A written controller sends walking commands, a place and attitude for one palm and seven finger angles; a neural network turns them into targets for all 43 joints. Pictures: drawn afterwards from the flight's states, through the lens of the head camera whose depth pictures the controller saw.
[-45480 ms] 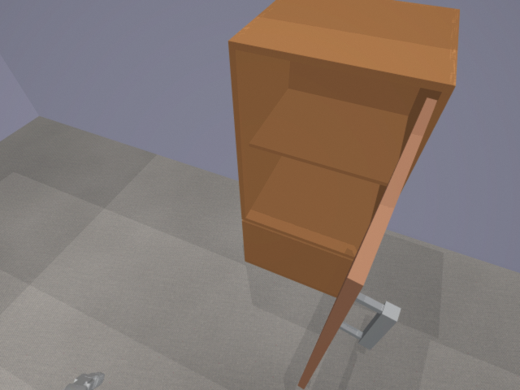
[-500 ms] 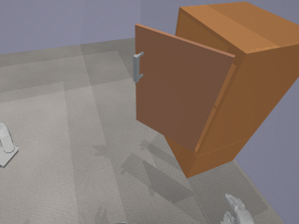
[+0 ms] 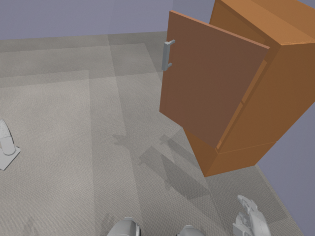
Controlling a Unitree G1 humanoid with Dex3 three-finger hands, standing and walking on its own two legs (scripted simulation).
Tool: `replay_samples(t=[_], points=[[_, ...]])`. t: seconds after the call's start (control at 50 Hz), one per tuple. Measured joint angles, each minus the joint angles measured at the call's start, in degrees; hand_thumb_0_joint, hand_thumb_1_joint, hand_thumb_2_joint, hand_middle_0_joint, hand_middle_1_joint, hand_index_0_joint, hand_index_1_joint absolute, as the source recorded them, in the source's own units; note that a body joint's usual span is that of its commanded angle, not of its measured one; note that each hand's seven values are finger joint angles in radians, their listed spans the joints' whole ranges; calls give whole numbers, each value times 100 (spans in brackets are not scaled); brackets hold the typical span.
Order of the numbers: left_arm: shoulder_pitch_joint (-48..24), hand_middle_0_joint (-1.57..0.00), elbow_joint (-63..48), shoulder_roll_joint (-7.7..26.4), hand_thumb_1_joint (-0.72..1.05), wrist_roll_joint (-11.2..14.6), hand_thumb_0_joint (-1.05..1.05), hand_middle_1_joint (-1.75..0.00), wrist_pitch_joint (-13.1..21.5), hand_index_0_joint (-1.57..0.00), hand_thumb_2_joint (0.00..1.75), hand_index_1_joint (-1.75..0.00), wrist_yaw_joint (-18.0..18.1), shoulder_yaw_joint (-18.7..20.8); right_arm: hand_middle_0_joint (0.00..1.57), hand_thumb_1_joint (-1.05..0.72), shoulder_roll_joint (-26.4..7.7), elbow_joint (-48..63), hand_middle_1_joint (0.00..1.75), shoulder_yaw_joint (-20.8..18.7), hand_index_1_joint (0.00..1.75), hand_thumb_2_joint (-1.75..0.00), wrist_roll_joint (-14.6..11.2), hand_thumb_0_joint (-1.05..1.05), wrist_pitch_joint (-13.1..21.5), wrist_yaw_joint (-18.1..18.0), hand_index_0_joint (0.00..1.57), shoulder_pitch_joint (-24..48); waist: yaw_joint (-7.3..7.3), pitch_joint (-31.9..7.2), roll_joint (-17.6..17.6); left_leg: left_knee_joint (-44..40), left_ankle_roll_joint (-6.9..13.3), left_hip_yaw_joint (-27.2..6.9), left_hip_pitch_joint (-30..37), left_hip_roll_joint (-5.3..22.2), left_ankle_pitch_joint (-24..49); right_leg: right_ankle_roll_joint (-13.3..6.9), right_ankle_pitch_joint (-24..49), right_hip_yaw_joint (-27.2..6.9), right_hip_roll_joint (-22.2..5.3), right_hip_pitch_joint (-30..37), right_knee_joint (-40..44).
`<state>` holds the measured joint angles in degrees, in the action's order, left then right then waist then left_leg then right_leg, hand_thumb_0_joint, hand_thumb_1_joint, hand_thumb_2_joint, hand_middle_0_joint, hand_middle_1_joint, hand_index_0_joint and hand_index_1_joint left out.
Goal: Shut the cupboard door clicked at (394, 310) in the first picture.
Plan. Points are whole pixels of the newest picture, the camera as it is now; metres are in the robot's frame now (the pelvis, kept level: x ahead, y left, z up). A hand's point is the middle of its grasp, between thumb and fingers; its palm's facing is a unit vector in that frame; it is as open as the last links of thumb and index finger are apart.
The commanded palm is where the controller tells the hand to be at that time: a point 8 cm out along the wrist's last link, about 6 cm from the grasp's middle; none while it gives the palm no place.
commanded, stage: step back with the hand held close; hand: left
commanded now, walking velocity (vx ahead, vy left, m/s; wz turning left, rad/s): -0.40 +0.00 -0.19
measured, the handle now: (168, 55) +0.84 +0.01 +0.02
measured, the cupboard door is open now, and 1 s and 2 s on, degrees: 34 34 34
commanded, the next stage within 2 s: stop stepping back and stand still in 0.14 s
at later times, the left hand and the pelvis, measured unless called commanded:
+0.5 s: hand out of the picture +0.10 +0.30 +0.22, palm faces +0.34 -0.89 -0.30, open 7.5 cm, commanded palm +0.04 +0.35 +0.21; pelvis -0.14 +0.07 +0.04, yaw -7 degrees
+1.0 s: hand out of the picture +0.07 +0.34 +0.19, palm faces +0.28 -0.89 -0.35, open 7.5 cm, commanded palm +0.01 +0.39 +0.21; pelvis -0.19 +0.13 +0.01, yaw -12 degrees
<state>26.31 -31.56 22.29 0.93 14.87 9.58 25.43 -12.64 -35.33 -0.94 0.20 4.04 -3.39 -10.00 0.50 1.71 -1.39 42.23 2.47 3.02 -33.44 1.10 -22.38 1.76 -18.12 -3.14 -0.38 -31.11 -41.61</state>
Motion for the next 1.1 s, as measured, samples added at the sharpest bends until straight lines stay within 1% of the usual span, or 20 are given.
replay_samples(t=[0.08, 0.14, 0.18, 0.24, 0.26, 0.3, 0.34, 0.4, 0.48, 0.56, 0.64, 0.68, 0.7, 0.72, 0.76, 0.82, 0.92, 0.96, 1.02, 1.1], points=[[-341, -22, -67, 476, 88, 139, 2, -30, -40, -21, 89, -30, -61, 164, 20, -90, 274, -21, 30, -134, 30, -90, -7, 2, 239, -14, 20, 39, -196, 94, 361, -521, 134, 116, -33, 655, 1740, -49, -1052, 290, 547, -9, -2269], [-346, -22, 8, 722, 88, 281, 1, -30, 19, -21, 89, -30, -32, 349, 20, -90, 368, -79, 30, -142, 30, -90, -117, 2, 268, 81, 20, -2, -203, -123, 387, -554, 32, 539, -212, 940, 1908, -265, -1447, 549, 376, 832, -1614], [-162, -21, 41, 838, 88, 282, 1, -30, 52, -21, 89, -30, -9, 564, 20, -90, 379, 22, 30, -84, 30, -90, -153, 2, 245, 122, 20, 35, -1, -294, 64, -24, -267, 861, -594, 791, 970, -512, -1658, 78, 26, 1207, -352], [-92, -21, 147, 314, 88, 60, 1, -30, -18, -21, 89, -30, -52, 228, 20, -90, 109, -243, 30, -67, 30, -90, 6, 2, 100, 144, 20, 141, 359, -156, 188, 1605, -535, 332, -667, 427, 0, 71, -748, -242, -57, 1005, -406], [-83, -21, 133, 180, 88, 43, 1, -30, -116, -21, 89, -30, -74, 83, 20, -90, 101, -330, 30, -41, 30, -90, -6, 2, 35, 125, 20, 74, 469, -186, 103, 1679, -534, 287, -424, 272, -131, 212, -499, -359, -121, 1051, -211], [-72, -21, 112, 48, 88, 48, 1, -30, -231, -21, 89, -30, -81, -34, 20, -90, 157, -356, 30, 73, 30, -90, -35, 2, -21, 55, 20, -82, 562, -295, -149, 839, -489, 263, 328, 60, -11, 287, -151, -557, -222, 1049, 149], [-307, -21, 163, 0, 88, 61, 1, -30, -290, -21, 90, -30, -72, -63, 20, -90, 138, -182, 30, 106, 30, -90, -54, 2, 88, -20, 20, -174, 450, -304, -117, -133, -273, 170, 757, 78, 452, 144, -330, -461, -170, 802, -62], [-694, -21, 297, 7, 88, 131, 1, -30, -361, -21, 90, -30, -24, 17, 20, -90, 331, -166, 30, 94, 30, -90, -33, 2, 329, 30, 20, 36, 279, 113, -130, -364, 105, 259, 820, 215, 971, 52, -982, -289, 140, 330, -1676], [-236, -21, -216, 98, 89, 178, 2, -30, -537, -20, 90, -30, -56, 5, 21, -90, 537, 4, 30, 196, 30, -90, -26, 2, 352, 311, 20, -63, -13, 112, -102, -1263, -38, 453, 1218, 586, 1384, 17, -707, 360, 378, 159, -2640], [419, -21, -597, 363, 89, 198, 2, -30, -630, -21, 90, -30, -138, -162, 21, -90, 558, 125, 30, 189, 30, -90, 31, 2, 91, 309, 20, -332, -169, -193, -45, -2397, -389, 632, 1623, 696, 1411, -71, -497, 870, 475, 653, -1793], [811, -21, -510, 856, 88, 318, 2, -30, -755, -21, 89, -30, -136, -43, 21, -90, 436, 246, 30, 57, 30, -90, 75, 2, -67, 154, 20, -559, -261, -412, 105, -3038, -763, 713, 1736, 617, 1358, -329, -1083, 1400, 648, 1825, 153], [963, -21, -480, 1223, 88, 365, 1, -30, -814, -21, 89, -30, -94, 219, 21, -90, 350, 333, 30, 42, 30, -90, -5, 2, -69, 131, 20, -597, -205, -485, -183, -2109, -776, 895, 1184, 351, 703, -668, -877, 1362, 430, 2422, 1219], [1014, -21, -515, 1432, 89, 360, 1, -30, -804, -21, 89, -30, -63, 432, 21, -90, 279, 402, 30, 74, 30, -90, -24, 1, -66, 129, 20, -583, -65, -545, -495, -1106, -678, 897, 679, 131, 342, -957, -879, 1002, 143, 2557, 1675], [868, -21, -453, 1384, 88, 318, 1, -30, -737, -21, 89, -30, -74, 457, 21, -90, 114, 302, 30, 74, 30, -90, -9, 1, -57, 127, 20, -476, 107, -518, -430, -30, -602, 644, 229, 198, 139, -1031, -303, 853, 86, 2365, 1641], [459, -22, -101, 1066, 88, 269, 1, -30, -557, -21, 89, -30, -65, 256, 20, -90, -88, -101, 30, 62, 30, -90, 20, 1, -167, 129, 20, -359, 141, -453, -100, 1182, -523, 101, -14, 409, 64, -726, -214, 848, 218, 2189, 1055], [75, -22, 416, 493, 88, 181, 1, -30, -580, -21, 89, -30, 29, -52, 20, -90, -78, -401, 30, 31, 30, -90, -42, 2, -279, 21, 20, -677, 30, -719, -93, 1593, -422, -62, 174, 493, 152, -501, -453, 910, 101, 2282, 955], [-5, -21, 482, -117, 88, 101, 1, -30, -669, -21, 90, -30, 146, -308, 20, -90, -102, -430, 30, 62, 30, -90, -10, 2, -191, -206, 20, -1055, -178, -744, -91, -254, -266, 119, 1348, 570, 219, -301, -650, 1018, -132, 2201, 658], [74, -21, 285, -7, 89, 142, 1, -30, -656, -21, 90, -30, 151, -211, 20, -90, 34, -416, 30, 57, 30, -90, -22, 2, -129, -252, 20, -930, -244, -516, -249, -323, -286, 232, 1369, 445, 551, -268, -904, 852, -259, 1923, 82], [232, -21, 116, 309, 88, 169, 2, -30, -600, -21, 90, -30, 79, 67, 20, -90, 377, -395, 30, 141, 30, -90, 65, 2, 22, -174, 20, -727, -335, -268, -367, -448, -325, 342, 1432, 415, 573, -228, -1062, 582, -74, 1404, -801], [505, -21, -167, 616, 88, 186, 2, -30, -456, -21, 90, -30, 22, 311, 20, -90, 608, -269, 30, 330, 30, -90, 73, 2, 140, 39, 20, -651, -344, -182, -169, -887, -360, 327, 1534, 520, 820, -169, -540, 827, 91, 1349, -62]])
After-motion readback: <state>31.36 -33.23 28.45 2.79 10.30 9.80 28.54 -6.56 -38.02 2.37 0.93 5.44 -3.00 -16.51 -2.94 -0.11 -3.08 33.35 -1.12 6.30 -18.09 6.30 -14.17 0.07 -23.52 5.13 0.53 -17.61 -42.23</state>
